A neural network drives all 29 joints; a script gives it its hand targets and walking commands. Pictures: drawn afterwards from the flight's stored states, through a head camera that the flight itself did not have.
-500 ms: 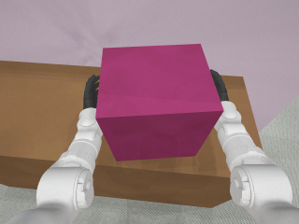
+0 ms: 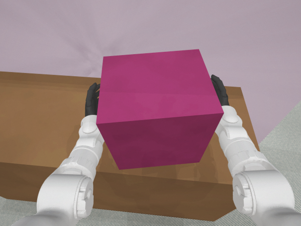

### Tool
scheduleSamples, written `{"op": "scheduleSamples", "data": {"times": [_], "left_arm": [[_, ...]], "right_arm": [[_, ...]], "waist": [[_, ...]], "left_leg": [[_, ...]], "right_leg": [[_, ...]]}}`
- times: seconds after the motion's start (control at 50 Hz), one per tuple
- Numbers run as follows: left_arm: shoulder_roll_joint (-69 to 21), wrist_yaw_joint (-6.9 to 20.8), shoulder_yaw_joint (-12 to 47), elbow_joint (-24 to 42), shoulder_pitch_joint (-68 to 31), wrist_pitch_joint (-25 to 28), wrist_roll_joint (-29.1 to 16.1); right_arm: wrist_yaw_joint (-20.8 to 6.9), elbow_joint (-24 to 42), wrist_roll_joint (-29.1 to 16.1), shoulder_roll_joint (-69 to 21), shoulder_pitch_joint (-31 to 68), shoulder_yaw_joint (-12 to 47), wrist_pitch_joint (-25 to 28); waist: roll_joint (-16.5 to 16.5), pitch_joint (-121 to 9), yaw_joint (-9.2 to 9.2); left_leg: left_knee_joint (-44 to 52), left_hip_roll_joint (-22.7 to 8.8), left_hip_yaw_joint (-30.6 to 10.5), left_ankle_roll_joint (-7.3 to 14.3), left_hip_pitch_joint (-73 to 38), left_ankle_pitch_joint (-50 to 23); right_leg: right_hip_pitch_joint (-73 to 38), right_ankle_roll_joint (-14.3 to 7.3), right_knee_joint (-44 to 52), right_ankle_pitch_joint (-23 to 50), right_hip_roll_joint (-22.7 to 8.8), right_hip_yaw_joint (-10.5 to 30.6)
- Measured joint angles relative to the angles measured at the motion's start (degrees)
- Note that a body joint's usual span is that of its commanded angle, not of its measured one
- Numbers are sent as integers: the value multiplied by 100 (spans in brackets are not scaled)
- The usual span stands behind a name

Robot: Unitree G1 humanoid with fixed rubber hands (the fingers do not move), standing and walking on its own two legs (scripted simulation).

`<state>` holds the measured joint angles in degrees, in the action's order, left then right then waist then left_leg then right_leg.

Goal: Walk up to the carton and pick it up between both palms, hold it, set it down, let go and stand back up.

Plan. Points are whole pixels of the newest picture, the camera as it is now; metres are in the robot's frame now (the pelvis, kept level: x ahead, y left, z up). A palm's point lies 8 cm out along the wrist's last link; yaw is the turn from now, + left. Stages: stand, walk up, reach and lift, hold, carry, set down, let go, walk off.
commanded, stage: reach and lift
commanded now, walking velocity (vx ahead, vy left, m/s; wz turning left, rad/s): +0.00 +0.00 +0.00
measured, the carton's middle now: (155, 114) +0.43 +0.01 +0.04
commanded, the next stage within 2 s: none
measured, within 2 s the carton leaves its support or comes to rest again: neither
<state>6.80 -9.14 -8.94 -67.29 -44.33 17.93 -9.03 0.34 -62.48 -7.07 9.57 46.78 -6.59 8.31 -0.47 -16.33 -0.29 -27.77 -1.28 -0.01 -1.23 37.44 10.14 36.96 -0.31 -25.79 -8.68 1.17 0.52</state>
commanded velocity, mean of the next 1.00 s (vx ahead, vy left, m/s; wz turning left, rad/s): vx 0.00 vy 0.00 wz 0.00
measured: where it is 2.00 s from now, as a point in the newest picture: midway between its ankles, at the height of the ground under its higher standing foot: outside the picture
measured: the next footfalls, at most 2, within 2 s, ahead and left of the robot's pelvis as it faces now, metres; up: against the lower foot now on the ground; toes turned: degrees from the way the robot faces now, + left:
none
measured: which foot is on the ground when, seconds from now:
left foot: down 0.00-1.00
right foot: down 0.00-1.00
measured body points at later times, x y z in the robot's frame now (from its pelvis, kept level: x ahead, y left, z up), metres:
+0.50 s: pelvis -0.01 +0.01 +0.01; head -0.03 +0.01 +0.46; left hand +0.40 +0.19 +0.16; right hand +0.42 -0.16 +0.17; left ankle +0.01 +0.12 -0.73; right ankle +0.02 -0.12 -0.73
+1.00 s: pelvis -0.01 +0.01 +0.01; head -0.07 +0.02 +0.46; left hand +0.39 +0.21 +0.20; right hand +0.41 -0.15 +0.21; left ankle +0.01 +0.12 -0.73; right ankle +0.02 -0.12 -0.73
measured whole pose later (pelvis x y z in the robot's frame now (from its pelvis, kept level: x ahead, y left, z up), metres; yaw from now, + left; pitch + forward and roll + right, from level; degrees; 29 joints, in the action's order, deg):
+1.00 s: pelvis -0.01 +0.01 +0.01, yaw +0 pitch +5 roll -2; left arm 6.8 -8.1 -14.1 -42.1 -45.0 -23.5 1.3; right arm 3.2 -56.0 -11.0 10.9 52.9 -6.6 -18.7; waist -0.5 -13.9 -0.3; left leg -25.5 -1.4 0.0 -0.3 20.0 10.2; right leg 17.4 0.0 -19.1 -6.4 1.3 0.5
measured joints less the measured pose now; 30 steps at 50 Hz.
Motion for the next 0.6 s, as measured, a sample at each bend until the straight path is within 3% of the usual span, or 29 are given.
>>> {"op": "scheduleSamples", "data": {"times": [0.16,0.4,0.6], "left_arm": [[1,-93,101,761,130,-672,-44],[1,-187,65,1947,322,-2229,16],[2,-5,-334,2192,71,-3383,672]], "right_arm": [[69,437,-400,100,-64,196,-432],[282,1213,-649,153,-197,235,-1614],[352,844,-568,154,210,234,-2236]], "waist": [[0,-51,0],[0,-45,0],[1,118,-1]], "left_leg": [[-8,0,0,0,-74,0],[84,-10,0,14,-669,2],[193,-10,0,60,-1461,2]], "right_leg": [[-78,0,0,3,0,0],[-726,0,203,55,10,0],[-1598,9,478,144,10,0]]}}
